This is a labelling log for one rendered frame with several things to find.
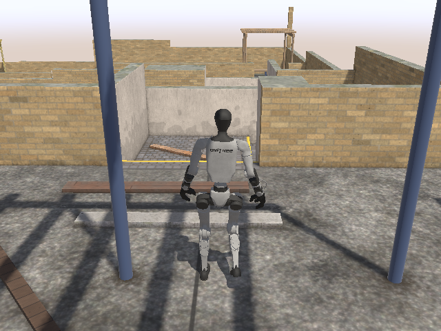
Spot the robot left hand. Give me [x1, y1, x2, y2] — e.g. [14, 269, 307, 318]
[180, 188, 196, 201]

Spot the robot right forearm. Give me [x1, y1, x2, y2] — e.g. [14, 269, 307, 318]
[249, 168, 264, 197]

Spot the robot left shin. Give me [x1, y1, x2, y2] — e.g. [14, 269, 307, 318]
[199, 227, 209, 271]

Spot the robot right hand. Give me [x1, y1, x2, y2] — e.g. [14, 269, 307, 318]
[249, 193, 266, 209]

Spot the robot left upper arm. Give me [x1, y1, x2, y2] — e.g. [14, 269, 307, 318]
[187, 138, 208, 176]

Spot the robot left forearm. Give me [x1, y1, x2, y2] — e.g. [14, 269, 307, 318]
[181, 165, 194, 190]

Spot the right robot foot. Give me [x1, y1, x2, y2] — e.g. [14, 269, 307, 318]
[230, 266, 241, 277]

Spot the robot right upper arm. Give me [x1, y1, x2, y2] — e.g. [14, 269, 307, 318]
[236, 139, 255, 179]

